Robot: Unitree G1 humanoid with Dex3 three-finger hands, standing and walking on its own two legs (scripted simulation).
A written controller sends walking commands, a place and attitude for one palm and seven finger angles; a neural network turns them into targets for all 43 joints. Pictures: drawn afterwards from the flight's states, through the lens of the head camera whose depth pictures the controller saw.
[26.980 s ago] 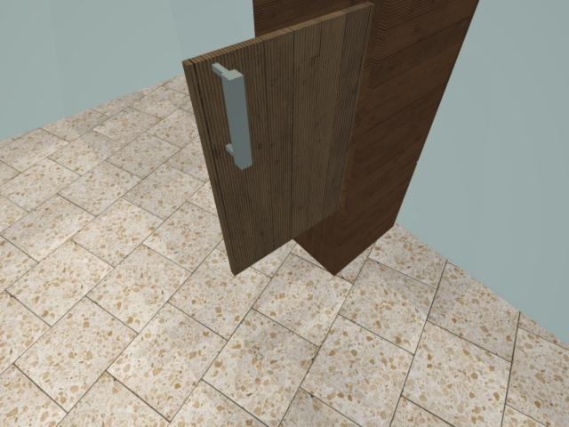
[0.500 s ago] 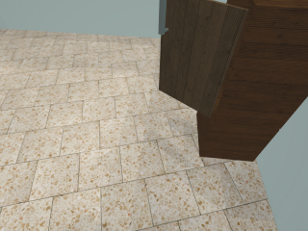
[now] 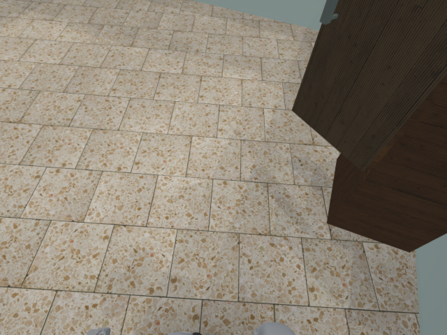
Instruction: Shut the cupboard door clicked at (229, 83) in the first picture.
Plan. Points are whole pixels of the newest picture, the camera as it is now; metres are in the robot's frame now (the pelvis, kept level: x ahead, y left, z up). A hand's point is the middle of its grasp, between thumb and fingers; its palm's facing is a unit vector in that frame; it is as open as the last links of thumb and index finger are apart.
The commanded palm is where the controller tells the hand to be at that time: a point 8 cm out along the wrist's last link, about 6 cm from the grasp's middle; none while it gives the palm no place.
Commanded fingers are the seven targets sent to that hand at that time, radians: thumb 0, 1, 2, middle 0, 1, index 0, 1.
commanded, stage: walk to a spot facing it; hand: left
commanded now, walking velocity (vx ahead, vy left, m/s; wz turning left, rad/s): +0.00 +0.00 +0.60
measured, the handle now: out of the picture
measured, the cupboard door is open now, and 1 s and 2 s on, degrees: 55 55 55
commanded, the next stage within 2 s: turn to face it in 1.30 s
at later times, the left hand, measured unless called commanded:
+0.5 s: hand out of the picture -0.02 +0.14 -0.15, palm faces +0.36 -0.89 -0.27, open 7.4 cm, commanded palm none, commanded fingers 0.00 0.90 0.90 -0.20 -0.30 -0.20 -0.30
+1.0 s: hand (78, 296) +0.20 +0.30 -0.15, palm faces +0.55 -0.81 -0.19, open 7.4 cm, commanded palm none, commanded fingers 0.00 0.90 0.90 -0.20 -0.30 -0.20 -0.30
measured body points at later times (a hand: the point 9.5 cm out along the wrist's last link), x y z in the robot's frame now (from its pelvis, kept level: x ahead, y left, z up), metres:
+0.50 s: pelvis +0.05 -0.04 +0.01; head +0.10 -0.04 +0.45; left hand -0.04 +0.19 -0.13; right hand +0.20 -0.27 -0.15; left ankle +0.05 +0.12 -0.66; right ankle +0.00 -0.16 -0.74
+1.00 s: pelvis +0.21 +0.08 +0.00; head +0.24 +0.10 +0.45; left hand +0.17 +0.34 -0.14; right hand +0.36 -0.11 -0.15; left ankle +0.11 +0.13 -0.74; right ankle +0.40 +0.01 -0.70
